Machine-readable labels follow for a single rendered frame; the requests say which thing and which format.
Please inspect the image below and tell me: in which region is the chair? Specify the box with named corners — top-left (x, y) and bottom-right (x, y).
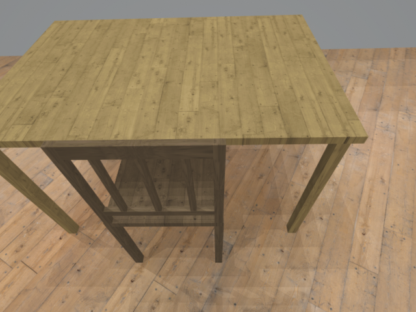
top-left (40, 138), bottom-right (226, 263)

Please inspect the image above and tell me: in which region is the table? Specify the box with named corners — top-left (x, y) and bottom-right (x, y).
top-left (0, 15), bottom-right (369, 233)

